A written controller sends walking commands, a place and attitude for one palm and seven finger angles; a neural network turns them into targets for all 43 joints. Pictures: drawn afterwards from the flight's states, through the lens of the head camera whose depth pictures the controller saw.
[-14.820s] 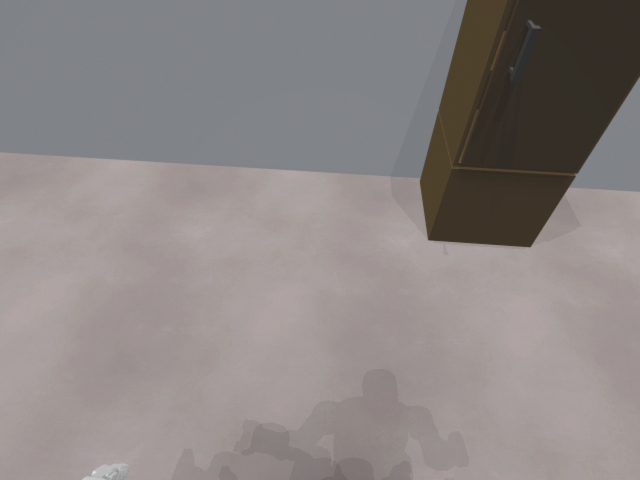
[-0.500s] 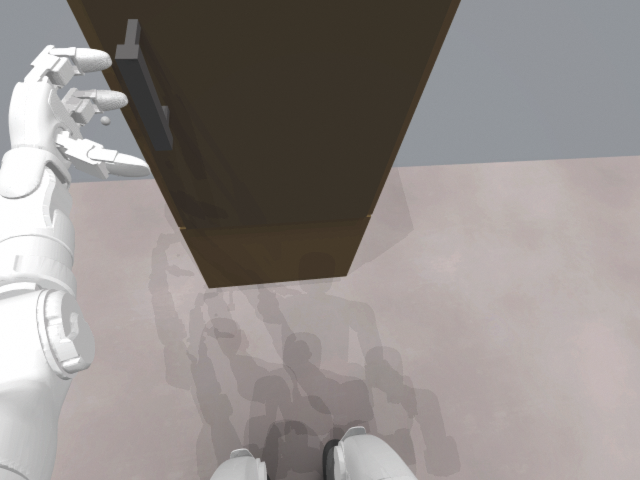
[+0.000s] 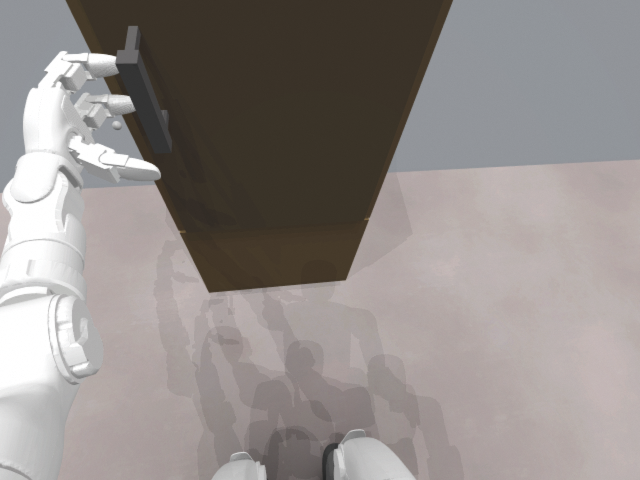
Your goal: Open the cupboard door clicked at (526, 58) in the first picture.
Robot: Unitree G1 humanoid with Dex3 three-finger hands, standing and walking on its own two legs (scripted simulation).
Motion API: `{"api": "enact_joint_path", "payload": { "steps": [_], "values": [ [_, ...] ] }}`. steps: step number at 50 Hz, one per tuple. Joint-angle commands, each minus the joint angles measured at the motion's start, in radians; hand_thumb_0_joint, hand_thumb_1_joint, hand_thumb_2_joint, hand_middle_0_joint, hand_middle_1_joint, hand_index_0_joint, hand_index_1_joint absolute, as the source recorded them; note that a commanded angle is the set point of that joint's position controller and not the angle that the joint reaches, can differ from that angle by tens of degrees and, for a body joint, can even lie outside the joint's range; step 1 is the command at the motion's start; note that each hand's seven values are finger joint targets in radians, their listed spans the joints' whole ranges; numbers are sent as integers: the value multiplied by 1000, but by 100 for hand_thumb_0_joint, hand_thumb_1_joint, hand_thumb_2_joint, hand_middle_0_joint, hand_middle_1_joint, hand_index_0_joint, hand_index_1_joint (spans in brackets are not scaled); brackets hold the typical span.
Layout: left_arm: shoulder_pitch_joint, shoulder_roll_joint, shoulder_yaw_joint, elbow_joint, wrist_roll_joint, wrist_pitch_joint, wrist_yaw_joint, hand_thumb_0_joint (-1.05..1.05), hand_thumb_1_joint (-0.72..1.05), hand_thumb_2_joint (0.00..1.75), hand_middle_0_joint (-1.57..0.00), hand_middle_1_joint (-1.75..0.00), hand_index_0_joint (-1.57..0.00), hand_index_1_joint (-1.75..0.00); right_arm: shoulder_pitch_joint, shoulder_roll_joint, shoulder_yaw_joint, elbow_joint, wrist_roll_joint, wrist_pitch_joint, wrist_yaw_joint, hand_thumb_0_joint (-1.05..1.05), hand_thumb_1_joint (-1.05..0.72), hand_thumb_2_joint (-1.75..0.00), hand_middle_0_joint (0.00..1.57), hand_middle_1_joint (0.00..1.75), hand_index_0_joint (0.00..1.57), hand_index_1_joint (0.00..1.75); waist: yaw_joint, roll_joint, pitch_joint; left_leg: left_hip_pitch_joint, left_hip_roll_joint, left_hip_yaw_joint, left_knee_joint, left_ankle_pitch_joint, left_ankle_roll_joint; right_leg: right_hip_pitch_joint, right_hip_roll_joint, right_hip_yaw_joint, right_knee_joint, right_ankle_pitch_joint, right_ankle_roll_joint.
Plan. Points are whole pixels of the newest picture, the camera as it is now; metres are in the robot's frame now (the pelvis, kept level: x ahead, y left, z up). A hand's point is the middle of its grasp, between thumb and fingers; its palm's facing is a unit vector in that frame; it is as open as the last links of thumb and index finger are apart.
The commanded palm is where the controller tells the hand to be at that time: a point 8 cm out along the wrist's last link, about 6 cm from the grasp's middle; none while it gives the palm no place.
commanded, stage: slide the fingers in behind the handle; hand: left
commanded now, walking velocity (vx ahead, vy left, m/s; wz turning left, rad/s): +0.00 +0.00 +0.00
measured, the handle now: (149, 94) +0.57 +0.16 +0.10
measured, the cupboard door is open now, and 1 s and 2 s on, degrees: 0 0 0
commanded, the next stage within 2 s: close the thumb around the handle in 1.32 s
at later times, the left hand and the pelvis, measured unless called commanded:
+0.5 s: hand (148, 128) +0.52 +0.16 +0.09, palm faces +0.01 -1.00 -0.01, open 14.0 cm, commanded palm +0.49 +0.21 +0.09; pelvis -0.01 +0.00 +0.00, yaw +0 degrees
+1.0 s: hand (171, 126) +0.52 +0.13 +0.09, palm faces +0.03 -1.00 -0.02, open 14.0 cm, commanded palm +0.49 +0.18 +0.09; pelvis +0.00 -0.01 +0.00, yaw +0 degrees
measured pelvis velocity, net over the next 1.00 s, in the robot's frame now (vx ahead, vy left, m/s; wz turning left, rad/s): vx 0.00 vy -0.01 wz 0.01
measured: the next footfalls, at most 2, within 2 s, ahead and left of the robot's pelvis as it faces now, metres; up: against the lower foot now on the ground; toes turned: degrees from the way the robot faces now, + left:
none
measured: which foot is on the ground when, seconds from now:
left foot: down 0.00-1.00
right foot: down 0.00-1.00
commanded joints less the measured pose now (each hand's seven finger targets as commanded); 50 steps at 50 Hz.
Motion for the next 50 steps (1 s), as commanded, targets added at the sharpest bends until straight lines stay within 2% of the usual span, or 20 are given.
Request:
{"api": "enact_joint_path", "payload": {
  "steps": [1, 5, 7, 10, 13, 15, 22, 25, 26, 27, 28, 29, 32, 33, 39, 41, 43, 45, 47, 50],
  "values": [
    [-433, 250, 31, -211, -7, -62, 23, 0, -50, 30, -30, -120, -30, -120, 173, -176, -63, -42, 5, -14, -7, 0, -90, -90, 20, 30, 20, 30, 1, 95, -452, 235, -13, -59, -91, 459, -2, 304, 14, 59, -44, 378, 4],
    [-444, 241, 28, -233, -2, -74, 45, 0, -50, 30, -30, -120, -30, -120, 170, -172, -63, -45, 4, -18, -6, 0, -90, -90, 20, 30, 20, 30, 5, 113, -460, 259, -13, -61, -93, 462, -5, 289, 15, 59, -44, 364, 3],
    [-468, 199, -3, -226, -2, -79, 52, 0, -50, 30, -30, -120, -30, -120, 167, -169, -63, -38, 4, -23, -5, 0, -90, -90, 20, 30, 20, 30, -11, 100, -437, 265, -12, -67, -96, 444, -7, 262, 15, 55, -48, 339, 5],
    [-463, 204, 15, -241, -3, -93, 65, 0, -50, 30, -30, -120, -30, -120, 169, -170, -65, -35, 1, -31, -3, 0, -90, -90, 20, 30, 20, 30, 3, 116, -489, 294, -13, -68, -90, 475, -11, 272, 14, 54, -39, 355, 3],
    [-487, 163, -26, -181, 7, -80, 73, 0, -50, 30, -30, -120, -30, -120, 167, -169, -63, -23, 2, -33, -4, 0, -90, -90, 20, 30, 20, 30, -24, 57, -396, 236, -15, -68, -99, 392, -5, 246, 13, 53, -51, 304, 7],
    [-490, 152, -32, -197, 9, -86, 79, 0, -50, 30, -30, -120, -30, -120, 167, -169, -62, -25, 1, -38, -4, 0, -90, -90, 20, 30, 20, 30, -16, 94, -438, 269, -16, -72, -96, 416, -7, 236, 12, 52, -44, 309, 3],
    [-534, 194, -4, -162, 24, -89, 110, 0, -50, 30, -30, -120, -30, -120, 169, -173, -58, -20, -5, -50, -5, 0, -90, -90, 20, 30, 20, 30, -26, 70, -435, 208, -24, -65, -84, 360, 0, 251, 8, 66, -42, 292, 8],
    [-545, 156, -29, -197, 24, -102, 114, 0, -50, 30, -30, -120, -30, -120, 175, -168, -60, -21, -9, -54, -1, 0, -90, -90, 20, 30, 20, 30, -24, 121, -495, 264, -22, -73, -76, 422, -8, 239, 9, 59, -27, 324, 4],
    [-541, 176, -12, -190, 24, -103, 117, 0, -50, 30, -30, -120, -30, -120, 178, -171, -61, -17, -8, -53, 0, 0, -90, -90, 20, 30, 20, 30, -21, 98, -494, 263, -18, -76, -75, 426, -9, 242, 10, 56, -26, 323, 5],
    [-527, 160, -16, -191, 19, -99, 117, 0, -50, 30, -30, -120, -30, -120, 175, -169, -63, -21, -9, -52, 2, 0, -90, -90, 20, 30, 20, 30, -19, 111, -495, 261, -22, -67, -75, 434, -9, 254, 10, 59, -30, 339, 5],
    [-501, 159, -15, -170, 20, -92, 116, 0, -50, 30, -30, -120, -30, -120, 177, -171, -62, -22, -8, -50, 2, 0, -90, -90, 20, 30, 20, 30, -15, 78, -485, 243, -21, -67, -76, 429, -7, 262, 11, 58, -29, 343, 5],
    [-515, 129, -41, -175, 19, -91, 116, 0, -50, 30, -30, -120, -30, -120, 179, -169, -61, -25, -8, -49, 2, 0, -90, -90, 20, 30, 20, 30, -27, 71, -476, 246, -21, -72, -76, 435, -5, 254, 12, 55, -29, 345, 5],
    [-521, 140, -24, -200, 19, -91, 129, 0, -50, 30, -30, -120, -30, -120, 184, -171, -67, -20, -11, -47, 5, 0, -90, -90, 20, 30, 20, 30, -16, 100, -493, 265, -21, -69, -78, 443, -9, 253, 11, 56, -31, 346, 5],
    [-514, 114, -38, -220, 16, -94, 133, 0, -50, 30, -30, -120, -30, -120, 181, -167, -67, -24, -10, -47, 8, 0, -90, -90, 20, 30, 20, 30, -14, 96, -511, 274, -21, -69, -79, 455, -9, 261, 12, 54, -30, 356, 5],
    [-492, 112, -25, -212, 24, -99, 163, 0, -50, 30, -30, -120, -30, -120, 180, -164, -70, -25, -12, -46, 13, 0, -90, -90, 20, 30, 20, 30, -9, 64, -477, 227, -29, -52, -82, 432, -1, 302, 11, 64, -36, 383, 4],
    [-493, 78, -52, -216, 28, -103, 165, 0, -50, 30, -30, -120, -30, -120, 176, -157, -70, -23, -12, -46, 16, 0, -90, -90, 20, 30, 20, 30, -11, 79, -476, 236, -29, -50, -84, 431, -4, 292, 10, 64, -37, 382, 6],
    [-497, 86, -44, -207, 28, -103, 172, 0, -50, 30, -30, -120, -30, -120, 177, -159, -72, -18, -11, -47, 15, 0, -90, -90, 20, 30, 20, 30, -16, 43, -457, 223, -27, -50, -87, 411, -2, 294, 11, 63, -41, 368, 8],
    [-512, 56, -67, -203, 26, -108, 176, 0, -50, 30, -30, -120, -30, -120, 171, -155, -71, -15, -11, -51, 16, 0, -90, -90, 20, 30, 20, 30, -21, 78, -451, 237, -29, -49, -88, 410, -4, 277, 10, 63, -42, 364, 7],
    [-503, 42, -80, -193, 31, -108, 177, 0, -50, 30, -30, -120, -30, -120, 173, -156, -71, -13, -12, -53, 18, 0, -90, -90, 20, 30, 20, 30, -23, 53, -444, 232, -28, -53, -90, 404, -4, 274, 9, 60, -40, 357, 6],
    [-543, 40, -92, -199, 36, -114, 178, 0, -50, 30, -30, -120, -30, -120, 175, -158, -72, -4, -12, -56, 17, 0, -90, -90, 20, 30, 20, 30, -33, 71, -464, 247, -29, -59, -81, 400, -4, 254, 8, 62, -36, 345, 7]
  ]
}}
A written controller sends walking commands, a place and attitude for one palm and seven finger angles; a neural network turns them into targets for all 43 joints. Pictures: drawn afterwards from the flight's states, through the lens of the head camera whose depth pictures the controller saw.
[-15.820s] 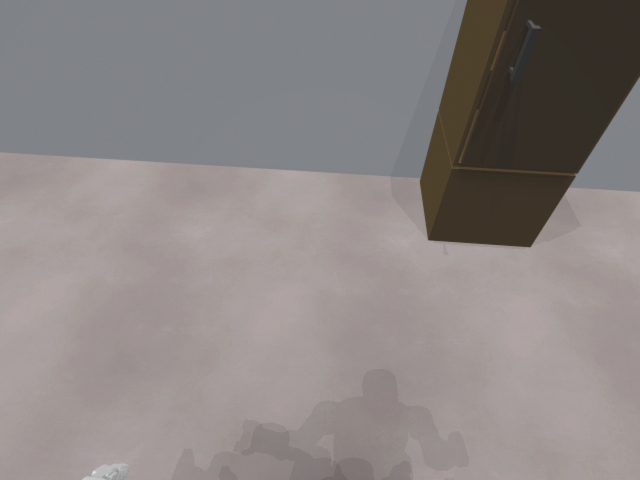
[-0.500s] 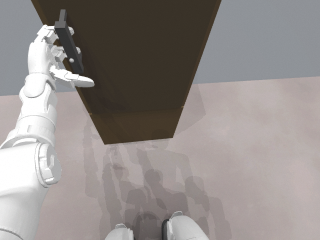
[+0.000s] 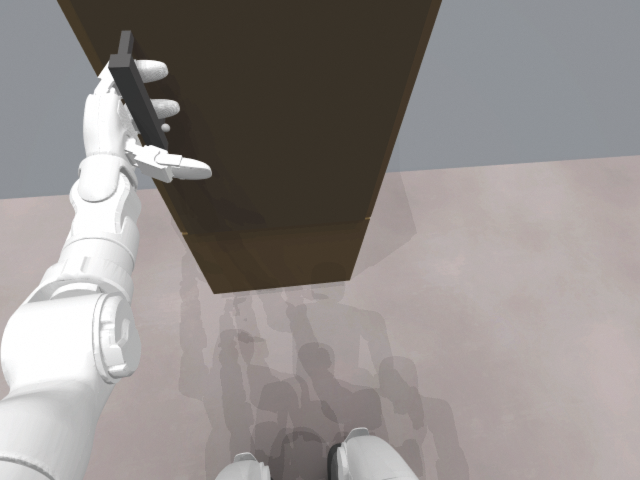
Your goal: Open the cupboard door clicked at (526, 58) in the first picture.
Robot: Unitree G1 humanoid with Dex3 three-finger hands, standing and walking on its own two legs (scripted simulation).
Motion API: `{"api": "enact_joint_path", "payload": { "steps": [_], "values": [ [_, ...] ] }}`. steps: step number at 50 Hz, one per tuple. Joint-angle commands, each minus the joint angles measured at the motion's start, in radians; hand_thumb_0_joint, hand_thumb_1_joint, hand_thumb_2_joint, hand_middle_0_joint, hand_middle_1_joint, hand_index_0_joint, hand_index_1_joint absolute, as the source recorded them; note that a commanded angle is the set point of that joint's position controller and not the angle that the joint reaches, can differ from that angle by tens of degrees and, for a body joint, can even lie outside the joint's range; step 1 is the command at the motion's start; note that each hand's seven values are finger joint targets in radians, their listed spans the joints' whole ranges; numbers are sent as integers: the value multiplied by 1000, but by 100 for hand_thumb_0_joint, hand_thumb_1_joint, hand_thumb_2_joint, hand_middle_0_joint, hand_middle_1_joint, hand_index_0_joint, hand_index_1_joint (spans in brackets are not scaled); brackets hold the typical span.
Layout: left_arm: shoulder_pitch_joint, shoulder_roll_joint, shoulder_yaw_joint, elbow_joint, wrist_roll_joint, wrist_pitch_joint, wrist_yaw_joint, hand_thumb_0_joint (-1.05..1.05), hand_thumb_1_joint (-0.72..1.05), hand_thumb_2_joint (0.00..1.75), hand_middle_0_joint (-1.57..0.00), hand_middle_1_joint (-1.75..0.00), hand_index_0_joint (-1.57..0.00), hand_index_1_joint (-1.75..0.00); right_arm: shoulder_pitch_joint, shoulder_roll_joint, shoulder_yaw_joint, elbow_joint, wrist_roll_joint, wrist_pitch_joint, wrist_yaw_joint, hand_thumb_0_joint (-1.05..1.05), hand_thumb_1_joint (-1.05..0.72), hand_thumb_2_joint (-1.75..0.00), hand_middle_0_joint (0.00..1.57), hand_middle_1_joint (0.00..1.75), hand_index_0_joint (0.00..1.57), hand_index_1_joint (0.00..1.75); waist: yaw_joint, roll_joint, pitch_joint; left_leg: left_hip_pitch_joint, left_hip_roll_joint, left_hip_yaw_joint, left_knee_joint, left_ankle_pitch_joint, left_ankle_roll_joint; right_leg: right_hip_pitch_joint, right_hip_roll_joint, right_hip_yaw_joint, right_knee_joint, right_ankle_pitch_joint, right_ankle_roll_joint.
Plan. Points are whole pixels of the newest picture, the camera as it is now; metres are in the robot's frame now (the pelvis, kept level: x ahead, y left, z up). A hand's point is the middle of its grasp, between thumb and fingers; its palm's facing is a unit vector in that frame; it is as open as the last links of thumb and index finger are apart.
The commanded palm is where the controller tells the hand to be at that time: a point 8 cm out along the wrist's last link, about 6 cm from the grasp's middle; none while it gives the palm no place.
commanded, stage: slide the fingers in behind the handle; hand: left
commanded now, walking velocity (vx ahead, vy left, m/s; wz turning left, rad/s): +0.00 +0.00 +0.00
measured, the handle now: (144, 97) +0.57 +0.17 +0.10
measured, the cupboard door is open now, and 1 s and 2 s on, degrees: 0 0 33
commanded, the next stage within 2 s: close the thumb around the handle in 0.32 s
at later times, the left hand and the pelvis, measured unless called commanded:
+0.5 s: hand (166, 128) +0.52 +0.14 +0.09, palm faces +0.01 -1.00 -0.02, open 13.9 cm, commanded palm +0.50 +0.18 +0.10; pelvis +0.00 +0.00 +0.00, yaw +1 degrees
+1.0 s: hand (165, 128) +0.52 +0.14 +0.09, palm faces +0.03 -1.00 -0.02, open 6.3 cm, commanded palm +0.50 +0.18 +0.10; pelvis +0.00 +0.00 +0.00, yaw +1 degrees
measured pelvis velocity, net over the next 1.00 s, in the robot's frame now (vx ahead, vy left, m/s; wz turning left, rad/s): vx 0.00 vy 0.00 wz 0.01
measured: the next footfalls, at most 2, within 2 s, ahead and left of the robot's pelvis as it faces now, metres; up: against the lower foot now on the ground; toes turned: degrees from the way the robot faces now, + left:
none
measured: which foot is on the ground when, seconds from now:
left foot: down 0.00-1.00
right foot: down 0.00-1.00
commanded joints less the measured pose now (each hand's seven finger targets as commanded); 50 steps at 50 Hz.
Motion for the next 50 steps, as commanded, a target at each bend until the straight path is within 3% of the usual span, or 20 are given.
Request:
{"api": "enact_joint_path", "payload": {
  "steps": [1, 5, 8, 10, 11, 15, 16, 18, 19, 21, 24, 29, 33, 35, 37, 39, 41, 43, 46, 50],
  "values": [
    [-506, 172, -14, -207, 4, -72, -6, 0, -50, 30, -30, -120, -30, -120, 181, -173, -61, -25, 3, -21, -11, 0, -90, -90, 20, 30, 20, 30, -34, 54, -459, 233, -20, -64, -75, 390, 2, 269, 17, 55, -60, 354, 14],
    [-483, 195, 12, -234, -5, -77, -12, 0, -50, 30, -30, -120, -30, -120, 179, -172, -62, -32, 4, -23, -11, 0, -90, -90, 20, 30, 20, 30, -15, 63, -513, 245, -23, -59, -72, 430, 2, 314, 16, 59, -53, 404, 12],
    [-481, 189, 0, -217, -8, -67, -18, 0, -50, 30, -30, -120, -30, -120, 173, -174, -60, -32, 8, -20, -12, 0, -90, -90, 20, 30, 20, 30, -27, 27, -465, 206, -23, -54, -77, 396, 6, 317, 16, 62, -61, 391, 15],
    [-473, 207, 21, -224, -9, -70, -16, 0, -50, 30, -30, -120, -30, -120, 171, -173, -61, -34, 7, -20, -13, 0, -90, -90, 20, 30, 20, 30, -15, 69, -478, 217, -26, -50, -74, 408, 4, 318, 16, 64, -60, 402, 13],
    [-462, 219, 26, -223, -6, -70, -15, 0, -50, 30, -30, -120, -30, -120, 173, -174, -60, -35, 8, -18, -15, 0, -90, -90, 20, 30, 20, 30, -15, 37, -479, 215, -24, -54, -75, 412, 5, 326, 16, 62, -57, 405, 14],
    [-493, 183, -2, -245, -10, -75, -16, 0, -50, 30, -30, -120, -30, -120, 167, -170, -61, -35, 8, -20, -14, 0, -90, -90, 20, 30, 20, 30, -23, 80, -473, 243, -22, -56, -80, 422, 2, 299, 16, 57, -59, 395, 13],
    [-465, 209, 23, -225, -9, -72, -13, 0, -50, 30, -30, -120, -30, -120, 170, -175, -63, -34, 9, -18, -14, 0, -90, -90, 20, 30, 20, 30, -12, 58, -480, 234, -23, -56, -74, 418, 2, 305, 17, 59, -58, 392, 13],
    [-478, 160, -22, -222, -7, -68, -16, 0, -50, 30, -30, -120, -30, -120, 164, -170, -61, -36, 9, -19, -13, 0, -90, -90, 20, 30, 20, 30, -27, 68, -452, 235, -22, -56, -78, 407, 2, 281, 17, 56, -62, 378, 14],
    [-489, 174, -9, -216, -9, -71, -12, 0, -50, 30, -30, -120, -30, -120, 171, -174, -61, -32, 8, -18, -15, 0, -90, -90, 20, 30, 20, 30, -33, 41, -450, 234, -21, -61, -74, 410, 5, 279, 18, 54, -61, 376, 13],
    [-498, 160, -26, -205, -3, -68, -12, 0, -50, 30, -30, -120, -30, -120, 170, -173, -61, -26, 8, -20, -15, 0, -90, -90, 20, 30, 20, 30, -35, 67, -450, 236, -22, -63, -75, 393, 1, 259, 15, 54, -62, 355, 14],
    [-519, 173, -15, -192, -3, -65, -6, 0, -33, 37, -31, -122, -31, -122, 179, -179, -60, -23, 4, -22, -17, 0, -90, -90, 20, 30, 20, 30, -43, 49, -449, 227, -22, -66, -74, 382, 4, 257, 16, 53, -62, 343, 13],
    [-507, 176, -6, -236, -5, -79, -9, 0, -5, 49, -33, -125, -33, -125, 183, -176, -63, -29, 1, -24, -13, 0, -90, -90, 20, 30, 20, 30, -25, 81, -522, 276, -20, -73, -64, 462, -2, 272, 17, 49, -46, 392, 10],
    [-482, 179, -4, -215, -6, -70, -8, 0, 17, 59, -35, -127, -35, -127, 176, -177, -63, -27, 4, -19, -11, 0, -90, -90, 20, 30, 20, 30, -23, 61, -481, 245, -20, -67, -72, 421, -1, 273, 19, 51, -57, 371, 13],
    [-505, 143, -36, -207, -1, -71, -7, 0, 28, 64, -36, -128, -36, -128, 177, -174, -62, -23, 3, -21, -10, 0, -90, -90, 20, 30, 20, 30, -36, 73, -458, 254, -17, -75, -74, 414, -4, 239, 19, 44, -55, 349, 12],
    [-501, 184, -4, -223, 2, -76, 2, 0, 40, 68, -36, -130, -36, -130, 182, -179, -64, -22, 1, -20, -10, 0, -90, -90, 20, 30, 20, 30, -27, 71, -482, 260, -18, -75, -74, 423, -3, 256, 19, 47, -54, 355, 11],
    [-499, 133, -37, -242, -4, -81, -2, 0, 51, 73, -37, -131, -37, -131, 181, -174, -65, -28, 0, -23, -7, 0, -90, -90, 20, 30, 20, 30, -31, 81, -493, 288, -18, -75, -71, 455, -3, 248, 21, 43, -53, 373, 10],
    [-486, 180, -2, -240, -3, -84, 1, 0, 62, 78, -38, -132, -38, -132, 183, -179, -66, -23, 2, -20, -7, 0, -90, -90, 20, 30, 20, 30, -19, 69, -501, 276, -16, -79, -74, 449, -7, 262, 21, 44, -50, 367, 11],
    [-503, 117, -51, -232, -5, -81, -2, 0, 73, 83, -39, -133, -39, -133, 176, -174, -65, -19, 2, -21, -5, 0, -90, -90, 20, 30, 20, 30, -39, 61, -456, 277, -12, -80, -77, 429, -7, 225, 21, 38, -58, 344, 13],
    [-523, 137, -42, -229, 0, -83, 6, 0, 90, 90, -40, -135, -40, -135, 181, -177, -66, -12, 0, -21, -7, 0, -90, -90, 20, 30, 20, 30, -39, 80, -474, 285, -15, -81, -72, 439, -7, 229, 19, 42, -54, 352, 12],
    [-532, 121, -55, -246, 0, -87, 5, 0, 90, 90, -40, -135, -40, -135, 182, -176, -68, -9, -1, -22, -6, 0, -90, -90, 20, 30, 20, 30, -44, 82, -491, 309, -12, -88, -67, 476, -9, 216, 20, 37, -48, 366, 12]
  ]
}}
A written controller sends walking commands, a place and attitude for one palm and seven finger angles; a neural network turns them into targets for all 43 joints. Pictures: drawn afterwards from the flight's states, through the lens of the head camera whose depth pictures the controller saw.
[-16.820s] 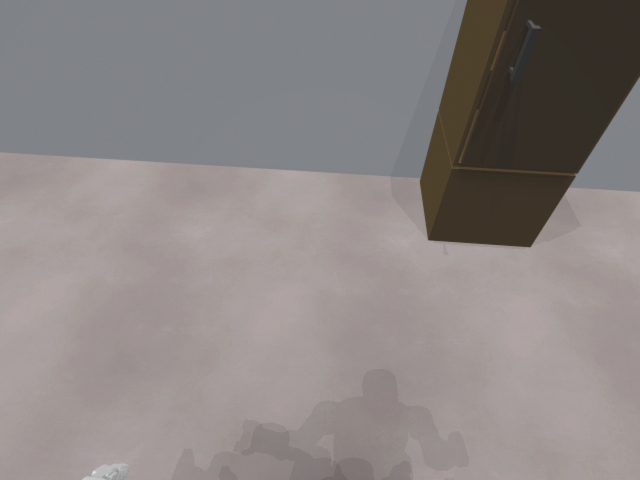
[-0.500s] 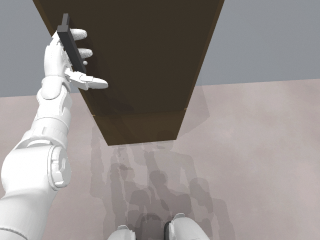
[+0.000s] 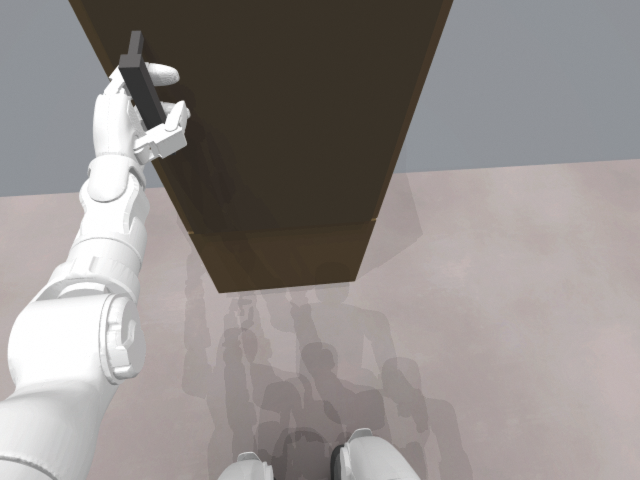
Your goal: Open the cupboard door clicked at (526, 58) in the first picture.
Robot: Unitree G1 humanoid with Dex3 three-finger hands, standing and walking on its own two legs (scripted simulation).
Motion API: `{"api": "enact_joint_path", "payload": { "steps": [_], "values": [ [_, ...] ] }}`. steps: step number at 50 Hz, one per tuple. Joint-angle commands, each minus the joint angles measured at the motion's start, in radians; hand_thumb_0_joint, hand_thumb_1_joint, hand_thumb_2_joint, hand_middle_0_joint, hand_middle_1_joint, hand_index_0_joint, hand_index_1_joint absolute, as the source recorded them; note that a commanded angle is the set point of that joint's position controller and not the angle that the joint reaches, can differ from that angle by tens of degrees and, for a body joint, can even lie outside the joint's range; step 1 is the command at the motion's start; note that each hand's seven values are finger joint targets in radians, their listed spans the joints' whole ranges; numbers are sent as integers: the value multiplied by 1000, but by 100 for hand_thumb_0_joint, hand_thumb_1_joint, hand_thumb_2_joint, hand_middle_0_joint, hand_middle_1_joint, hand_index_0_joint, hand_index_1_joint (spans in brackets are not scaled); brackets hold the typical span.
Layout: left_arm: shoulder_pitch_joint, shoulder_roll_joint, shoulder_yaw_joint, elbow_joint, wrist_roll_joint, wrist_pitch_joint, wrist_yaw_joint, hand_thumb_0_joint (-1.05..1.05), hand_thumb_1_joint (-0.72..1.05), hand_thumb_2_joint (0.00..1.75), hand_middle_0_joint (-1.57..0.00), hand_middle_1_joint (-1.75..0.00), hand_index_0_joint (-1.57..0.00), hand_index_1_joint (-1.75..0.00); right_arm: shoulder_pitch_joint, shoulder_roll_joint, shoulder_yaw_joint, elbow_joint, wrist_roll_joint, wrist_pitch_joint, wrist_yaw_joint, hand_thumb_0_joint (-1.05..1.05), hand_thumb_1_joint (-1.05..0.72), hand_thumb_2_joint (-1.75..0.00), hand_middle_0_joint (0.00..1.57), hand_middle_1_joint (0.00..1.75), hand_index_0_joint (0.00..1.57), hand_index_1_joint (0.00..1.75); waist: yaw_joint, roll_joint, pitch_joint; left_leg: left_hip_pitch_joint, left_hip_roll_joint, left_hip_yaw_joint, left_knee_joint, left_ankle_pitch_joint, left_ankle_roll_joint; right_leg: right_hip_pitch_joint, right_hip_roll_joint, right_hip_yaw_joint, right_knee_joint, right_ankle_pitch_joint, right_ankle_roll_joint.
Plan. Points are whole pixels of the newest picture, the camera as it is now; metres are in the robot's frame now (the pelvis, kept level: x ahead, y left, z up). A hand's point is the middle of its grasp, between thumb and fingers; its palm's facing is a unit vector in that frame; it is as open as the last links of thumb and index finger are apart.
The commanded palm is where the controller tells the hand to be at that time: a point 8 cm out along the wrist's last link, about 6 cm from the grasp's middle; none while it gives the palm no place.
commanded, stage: close the thumb around the handle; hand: left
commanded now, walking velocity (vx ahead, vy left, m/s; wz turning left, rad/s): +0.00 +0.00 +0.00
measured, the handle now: (153, 98) +0.57 +0.16 +0.10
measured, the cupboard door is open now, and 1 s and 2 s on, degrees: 0 33 42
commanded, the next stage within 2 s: pull the door open along its arc in 0.12 s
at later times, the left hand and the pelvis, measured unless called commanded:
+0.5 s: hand (175, 143) +0.50 +0.13 +0.09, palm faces -0.01 -1.00 -0.01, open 5.5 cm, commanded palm +0.44 +0.18 +0.10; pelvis +0.01 +0.00 +0.01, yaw -2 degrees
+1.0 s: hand (256, 251) +0.35 +0.04 +0.10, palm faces +0.37 -0.93 -0.02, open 5.7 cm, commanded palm +0.28 +0.07 +0.10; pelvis +0.00 -0.02 +0.02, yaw +1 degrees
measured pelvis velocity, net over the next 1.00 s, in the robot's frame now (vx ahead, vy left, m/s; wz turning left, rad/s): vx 0.00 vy -0.02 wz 0.02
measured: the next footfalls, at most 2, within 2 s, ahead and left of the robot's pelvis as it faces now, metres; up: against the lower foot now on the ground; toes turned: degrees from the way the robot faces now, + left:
none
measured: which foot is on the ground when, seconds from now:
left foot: down 0.00-1.00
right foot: down 0.00-1.00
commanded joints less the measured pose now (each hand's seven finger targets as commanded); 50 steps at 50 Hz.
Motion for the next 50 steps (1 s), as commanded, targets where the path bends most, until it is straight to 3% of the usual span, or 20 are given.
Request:
{"api": "enact_joint_path", "payload": {
  "steps": [1, 5, 7, 8, 11, 12, 14, 16, 21, 23, 26, 28, 30, 32, 33, 34, 37, 42, 46, 50],
  "values": [
    [-513, 132, -24, -235, 8, -75, -14, 0, 90, 90, -40, -135, -40, -135, 180, -170, -61, -30, 3, -17, -8, 0, -90, -90, 20, 30, 20, 30, -44, 81, -486, 319, -6, -74, -73, 478, -12, 221, 28, 47, -57, 372, 8],
    [-495, 114, -32, -255, 1, -79, -15, 0, 90, 90, -40, -135, -40, -135, 178, -167, -62, -32, 3, -17, -6, 0, -90, -90, 20, 30, 20, 30, -38, 81, -506, 337, -5, -77, -72, 524, -14, 237, 28, 45, -53, 404, 7],
    [-488, 117, -35, -230, 4, -73, -16, 0, 90, 90, -40, -135, -40, -135, 169, -169, -61, -31, 6, -15, -6, 0, -90, -90, 20, 30, 20, 30, -41, 61, -462, 303, -6, -72, -74, 474, -12, 228, 29, 47, -59, 377, 9],
    [-511, 98, -54, -229, 5, -70, -15, 0, 90, 90, -40, -135, -40, -135, 168, -169, -61, -29, 6, -15, -7, 0, -90, -90, 20, 30, 20, 30, -59, 34, -442, 290, -5, -73, -79, 440, -8, 219, 28, 44, -64, 360, 11],
    [-528, 127, -36, -207, 11, -67, -9, 0, 90, 90, -40, -135, -40, -135, 169, -172, -58, -24, 6, -18, -10, 0, -90, -90, 20, 30, 20, 30, -57, 60, -434, 278, -10, -72, -79, 410, -6, 212, 25, 49, -65, 341, 8],
    [-469, 199, 28, -215, 15, -69, -9, 0, 90, 90, -40, -135, -40, -135, 177, -177, -62, -30, 6, -16, -12, 0, -90, -90, 20, 30, 20, 30, -23, 46, -469, 266, -13, -67, -80, 428, -5, 260, 24, 53, -58, 364, 6],
    [-393, 242, 61, -221, 16, -67, -24, 0, 90, 90, -40, -135, -40, -135, 173, -176, -56, -54, 8, -11, -16, 0, -90, -90, 20, 30, 20, 30, 1, 46, -500, 249, -17, -55, -85, 462, -2, 322, 23, 60, -50, 419, 6],
    [-338, 201, 39, -245, 3, -61, -46, 0, 90, 90, -40, -135, -40, -135, 156, -166, -55, -73, 15, -5, -14, 0, -90, -90, 20, 30, 20, 30, 13, 45, -498, 260, -15, -47, -88, 493, -4, 339, 24, 58, -53, 447, 7],
    [-167, 178, 47, -361, -34, -47, -59, 0, 90, 90, -40, -135, -40, -135, 123, -157, -62, -121, 28, 5, -10, 0, -90, -90, 20, 30, 20, 30, 60, 29, -508, 252, -15, -23, -112, 522, -1, 432, 25, 64, -64, 512, 5],
    [-80, 141, 29, -426, -49, -36, -59, 0, 90, 90, -40, -135, -40, -135, 101, -150, -67, -140, 37, 5, -7, 0, -90, -90, 20, 30, 20, 30, 71, -15, -481, 228, -17, -9, -128, 505, 5, 474, 24, 66, -75, 536, 7],
    [93, 97, 15, -562, -68, -24, -49, 0, 90, 90, -40, -135, -40, -135, 68, -138, -71, -170, 45, 0, -1, 0, -90, -90, 20, 30, 20, 30, 112, 1, -490, 249, -14, 2, -149, 558, 5, 524, 16, 67, -78, 579, 2],
    [170, 50, -19, -647, -78, -6, -40, 0, 90, 90, -40, -135, -40, -135, 42, -132, -72, -180, 51, -7, 2, 0, -90, -90, 20, 30, 20, 30, 113, -41, -447, 237, -15, 11, -167, 529, 8, 549, 14, 68, -93, 590, 6],
    [261, 15, -42, -744, -81, 4, -25, 0, 90, 90, -40, -135, -40, -135, 14, -123, -74, -194, 57, -14, 2, 0, -90, -90, 20, 30, 20, 30, 127, -12, -437, 268, -14, 15, -176, 547, 8, 550, 10, 66, -97, 590, 4],
    [316, -54, -95, -814, -81, 20, -5, 0, 90, 90, -40, -135, -40, -135, -13, -113, -74, -197, 60, -22, 1, 0, -90, -90, 20, 30, 20, 30, 120, -39, -394, 289, -12, 15, -190, 520, 3, 533, 10, 56, -113, 560, 9],
    [309, -99, 24, -886, -144, 28, 136, 0, 90, 90, -40, -135, -40, -135, -64, -86, -73, -205, 57, -34, 4, 0, -90, -90, 20, 30, 20, 30, 184, -37, -365, 263, -20, 16, -198, 475, -14, 520, 15, 38, -135, 493, 8],
    [338, -164, -65, -909, -105, 38, 213, 0, 90, 90, -40, -135, -40, -135, -82, -86, -67, -199, 47, -45, 7, 0, -90, -90, 20, 30, 20, 30, 158, -33, -331, 284, -18, 11, -204, 452, -17, 498, 16, 30, -134, 451, 9],
    [447, -282, -148, -1016, -25, 56, 396, 0, 90, 90, -40, -135, -40, -135, -110, -66, -69, -193, 17, -63, 23, 0, -90, -90, 20, 30, 20, 30, 168, -46, -353, 311, -14, 8, -199, 472, -24, 499, 5, 22, -118, 444, 7],
    [481, -462, -318, -1148, 119, 117, 651, 0, 90, 90, -40, -135, -40, -135, -206, -37, -70, -189, -21, -64, 26, 0, -90, -90, 20, 30, 20, 30, 161, -68, -340, 317, -12, 0, -196, 416, -28, 494, -13, 28, -122, 374, 4],
    [524, -564, -463, -1204, 204, 181, 719, 0, 90, 90, -40, -135, -40, -135, -265, -21, -69, -195, -31, -43, 13, 0, -90, -90, 20, 30, 20, 30, 142, -108, -308, 339, -10, -7, -195, 377, -23, 493, -23, 31, -143, 345, -3],
    [581, -687, -590, -1237, 187, 213, 712, 0, 90, 90, -40, -135, -40, -135, -328, 0, -57, -203, -22, -38, 3, 0, -90, -90, 20, 30, 20, 30, 131, -119, -263, 368, -15, -17, -201, 323, -18, 489, -26, 31, -177, 293, -2]
  ]
}}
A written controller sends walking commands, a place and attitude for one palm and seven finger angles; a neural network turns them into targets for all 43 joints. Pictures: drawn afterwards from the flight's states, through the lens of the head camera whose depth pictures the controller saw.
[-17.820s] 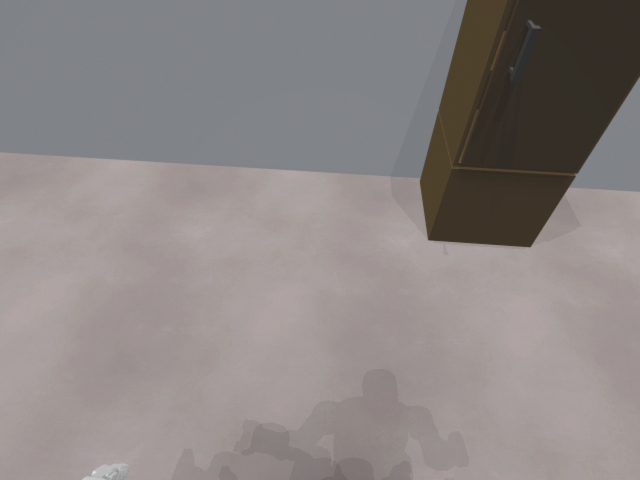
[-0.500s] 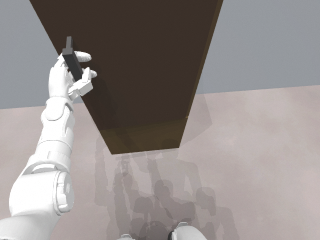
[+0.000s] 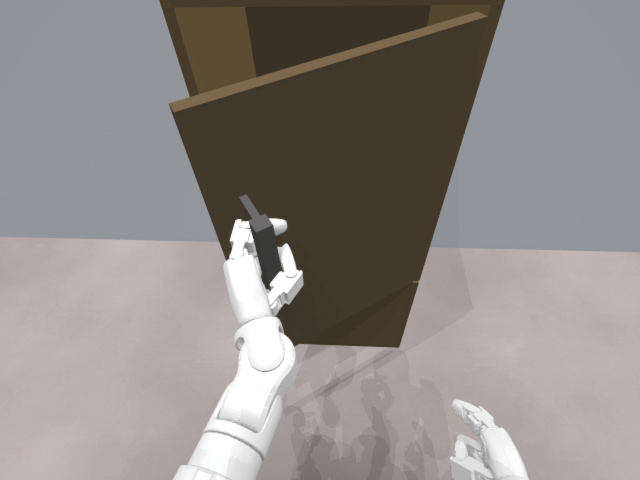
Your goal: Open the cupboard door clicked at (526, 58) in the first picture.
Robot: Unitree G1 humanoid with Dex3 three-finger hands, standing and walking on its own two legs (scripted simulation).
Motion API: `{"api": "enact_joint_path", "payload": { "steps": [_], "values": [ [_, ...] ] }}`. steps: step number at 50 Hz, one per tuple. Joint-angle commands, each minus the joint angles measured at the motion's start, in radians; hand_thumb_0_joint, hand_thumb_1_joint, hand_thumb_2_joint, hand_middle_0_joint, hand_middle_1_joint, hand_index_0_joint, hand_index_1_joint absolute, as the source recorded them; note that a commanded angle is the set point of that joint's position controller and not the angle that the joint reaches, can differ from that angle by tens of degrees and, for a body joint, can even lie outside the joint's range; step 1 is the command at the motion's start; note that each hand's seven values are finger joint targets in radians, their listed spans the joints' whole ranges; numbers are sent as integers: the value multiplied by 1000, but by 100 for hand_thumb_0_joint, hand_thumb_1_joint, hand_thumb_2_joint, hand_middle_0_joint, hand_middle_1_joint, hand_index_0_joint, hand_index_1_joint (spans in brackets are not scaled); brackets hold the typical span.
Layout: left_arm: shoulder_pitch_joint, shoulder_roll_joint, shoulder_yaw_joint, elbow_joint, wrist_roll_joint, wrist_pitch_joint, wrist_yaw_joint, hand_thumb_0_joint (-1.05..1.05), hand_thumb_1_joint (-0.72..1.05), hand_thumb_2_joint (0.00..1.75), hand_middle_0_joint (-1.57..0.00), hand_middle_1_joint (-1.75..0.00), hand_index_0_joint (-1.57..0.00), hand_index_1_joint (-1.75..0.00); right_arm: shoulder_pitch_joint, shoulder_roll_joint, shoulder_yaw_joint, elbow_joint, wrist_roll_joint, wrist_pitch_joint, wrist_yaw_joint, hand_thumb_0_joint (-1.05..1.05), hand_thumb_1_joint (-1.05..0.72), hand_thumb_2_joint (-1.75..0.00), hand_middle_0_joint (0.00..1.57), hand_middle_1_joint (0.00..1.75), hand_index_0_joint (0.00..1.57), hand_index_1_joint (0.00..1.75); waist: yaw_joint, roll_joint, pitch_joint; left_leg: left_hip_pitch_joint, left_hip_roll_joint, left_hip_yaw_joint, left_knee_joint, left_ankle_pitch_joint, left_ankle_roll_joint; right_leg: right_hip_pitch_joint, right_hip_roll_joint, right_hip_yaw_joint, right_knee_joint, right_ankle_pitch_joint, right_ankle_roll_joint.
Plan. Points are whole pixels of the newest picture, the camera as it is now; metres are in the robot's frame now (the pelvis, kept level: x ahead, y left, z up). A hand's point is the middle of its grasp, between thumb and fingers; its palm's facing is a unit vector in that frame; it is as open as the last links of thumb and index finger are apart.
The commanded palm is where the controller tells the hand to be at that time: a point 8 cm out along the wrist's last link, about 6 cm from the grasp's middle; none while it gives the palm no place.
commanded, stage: pull the door open along its arc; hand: left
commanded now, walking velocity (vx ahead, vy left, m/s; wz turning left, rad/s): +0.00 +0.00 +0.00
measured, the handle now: (261, 247) +0.39 +0.09 +0.08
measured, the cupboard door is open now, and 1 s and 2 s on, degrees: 33 42 45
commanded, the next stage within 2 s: open thumb and fingers to let go in 0.24 s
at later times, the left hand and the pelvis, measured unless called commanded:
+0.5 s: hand (321, 307) +0.30 +0.01 +0.09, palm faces +0.33 -0.94 -0.05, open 6.4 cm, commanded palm +0.25 +0.05 +0.08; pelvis -0.01 -0.04 +0.01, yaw +2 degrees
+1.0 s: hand (317, 301) +0.31 +0.02 +0.08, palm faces +0.30 -0.95 -0.05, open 14.1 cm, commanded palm +0.26 +0.05 +0.08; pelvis -0.02 -0.02 +0.00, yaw +1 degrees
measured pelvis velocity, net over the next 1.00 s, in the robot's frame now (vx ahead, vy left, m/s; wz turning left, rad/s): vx -0.02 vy -0.02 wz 0.01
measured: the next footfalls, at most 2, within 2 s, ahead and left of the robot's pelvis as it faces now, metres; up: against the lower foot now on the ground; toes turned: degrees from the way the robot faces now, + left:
none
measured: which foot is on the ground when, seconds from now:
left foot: down 0.00-1.00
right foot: down 0.00-1.00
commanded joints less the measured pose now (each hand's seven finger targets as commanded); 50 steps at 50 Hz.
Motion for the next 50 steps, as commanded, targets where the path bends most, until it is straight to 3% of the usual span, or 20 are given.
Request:
{"api": "enact_joint_path", "payload": {
  "steps": [1, 4, 7, 10, 16, 17, 19, 21, 24, 26, 29, 31, 32, 37, 39, 42, 44, 47, 49, 50],
  "values": [
    [-206, -156, -118, -327, 29, -40, 10, 0, 90, 90, -40, -135, -40, -135, -65, -94, -31, -130, 14, -36, -13, 0, -90, -90, 20, 30, 20, 30, -20, -115, -270, 105, -5, -11, -84, 298, 9, 256, -19, 35, -122, 311, 20],
    [-80, -184, -167, -391, 26, -16, -7, 0, 90, 90, -40, -135, -40, -135, -86, -82, -22, -143, 19, -36, -5, 0, -90, -90, 20, 30, 20, 30, -6, -85, -263, 114, -9, -14, -82, 314, 6, 285, -27, 38, -124, 359, 19],
    [61, -206, -197, -482, 6, 15, -24, 0, 90, 90, -40, -135, -40, -135, -114, -68, -13, -160, 27, -36, 4, 0, -90, -90, 20, 30, 20, 30, 8, -97, -249, 117, -13, -17, -82, 310, 4, 318, -38, 43, -135, 398, 26],
    [248, -193, -182, -565, -28, 54, -41, 0, 90, 90, -40, -135, -40, -135, -145, -57, 1, -178, 34, -31, 11, 0, -90, -90, 20, 30, 20, 30, 35, -117, -231, 103, -23, -15, -88, 280, -3, 368, -58, 66, -171, 432, 37],
    [66, -101, -103, -494, -21, 66, -22, 0, 90, 90, -40, -135, -40, -135, -169, -64, 10, -154, 29, -29, -20, 0, -90, -90, 20, 30, 20, 30, 8, -160, -118, 76, -44, -26, -75, 160, 0, 303, -90, 162, -277, 226, 58],
    [-49, -68, -71, -470, -21, 54, -10, 0, 90, 90, -40, -135, -40, -135, -168, -68, 12, -139, 29, -32, -29, 0, -90, -90, 20, 30, 20, 30, -5, -173, -112, 59, -47, -32, -69, 138, 2, 291, -99, 187, -290, 185, 64],
    [-48, -65, -46, -454, -20, 43, 3, 0, 76, 84, -39, -134, -39, -134, -171, -66, 4, -136, 24, -41, -34, 0, -90, -90, 20, 30, 20, 30, 17, -154, -150, 55, -49, -35, -68, 139, -1, 312, -106, 206, -295, 167, 63],
    [-23, -108, -52, -410, -26, 35, 10, 0, 62, 78, -38, -132, -38, -132, -162, -60, 3, -127, 21, -48, -34, 0, -90, -90, 20, 30, 20, 30, 20, -183, -178, 39, -49, -39, -69, 147, -3, 329, -110, 201, -277, 208, 67],
    [-10, -106, -72, -409, -9, 7, -7, 0, 41, 69, -36, -130, -36, -130, -140, -68, -7, -127, 21, -55, -36, 0, -90, -90, 20, 30, 20, 30, 14, -176, -206, 25, -47, -45, -70, 163, -2, 346, -110, 196, -247, 267, 69],
    [-62, -109, -88, -403, -1, -10, -15, 0, 27, 63, -35, -128, -35, -128, -130, -72, -8, -121, 22, -56, -39, 0, -90, -90, 20, 30, 20, 30, -3, -162, -201, 18, -45, -45, -69, 157, 1, 333, -115, 203, -241, 268, 74],
    [-86, -107, -100, -390, 1, -27, -26, 0, 6, 54, -34, -126, -34, -126, -123, -81, -17, -121, 22, -63, -45, 0, -90, -90, 20, 30, 20, 30, -13, -200, -200, 14, -44, -48, -62, 142, 6, 317, -114, 203, -250, 221, 75],
    [-122, -111, -110, -365, 5, -33, -29, 0, -8, 48, -33, -124, -33, -124, -119, -83, -17, -116, 25, -64, -48, 0, -90, -90, 20, 30, 20, 30, -21, -180, -191, 17, -44, -46, -63, 128, 8, 292, -113, 200, -252, 171, 72],
    [-133, -112, -113, -365, 10, -35, -26, 0, -15, 45, -32, -124, -32, -124, -119, -82, -18, -117, 25, -67, -48, 0, -90, -90, 20, 30, 20, 30, -16, -157, -199, 20, -45, -45, -61, 131, 8, 287, -113, 202, -250, 163, 69],
    [-138, -114, -100, -328, 2, -26, -11, 0, -50, 30, -30, -120, -30, -120, -123, -81, -15, -122, 26, -67, -50, 0, -90, -90, 20, 30, 20, 30, -2, -162, -209, 21, -47, -39, -71, 129, 8, 283, -98, 173, -237, 142, 60],
    [-155, -114, -89, -298, -2, -19, -2, 0, -50, 30, -30, -120, -30, -120, -126, -81, -11, -119, 26, -69, -49, 0, -90, -90, 20, 30, 20, 30, 1, -181, -188, 18, -48, -42, -76, 120, 9, 272, -93, 165, -249, 103, 57],
    [-197, -100, -64, -287, -8, -20, 12, 0, -50, 30, -27, -105, -27, -105, -134, -78, -10, -115, 24, -67, -53, 0, -90, -90, 20, 30, 20, 30, 2, -187, -191, 15, -47, -35, -80, 107, 9, 270, -90, 167, -255, 60, 56],
    [-201, -121, -78, -272, 2, -18, 18, 0, -50, 30, -26, -95, -26, -95, -132, -79, -10, -114, 22, -68, -49, 0, -90, -90, 20, 30, 20, 30, 6, -145, -196, 30, -45, -33, -81, 124, 10, 254, -81, 147, -238, 78, 48],
    [-236, -119, -73, -253, 3, -19, 25, 0, -50, 30, -23, -80, -23, -80, -126, -81, -9, -110, 20, -67, -47, 0, -90, -90, 20, 30, 20, 30, -3, -166, -200, 30, -43, -30, -83, 127, 12, 241, -70, 124, -220, 72, 44],
    [-228, -144, -90, -247, 9, -15, 30, 0, -50, 30, -22, -70, -22, -70, -123, -80, -11, -113, 20, -68, -41, 0, -90, -90, 20, 30, 20, 30, 6, -125, -212, 48, -39, -28, -89, 147, 10, 230, -56, 94, -198, 87, 32],
    [-216, -163, -104, -234, 5, -11, 28, 0, -50, 30, -21, -65, -21, -65, -124, -78, -9, -114, 20, -69, -39, 0, -90, -90, 20, 30, 20, 30, 3, -136, -199, 52, -36, -27, -91, 156, 12, 219, -48, 77, -187, 93, 29]
  ]
}}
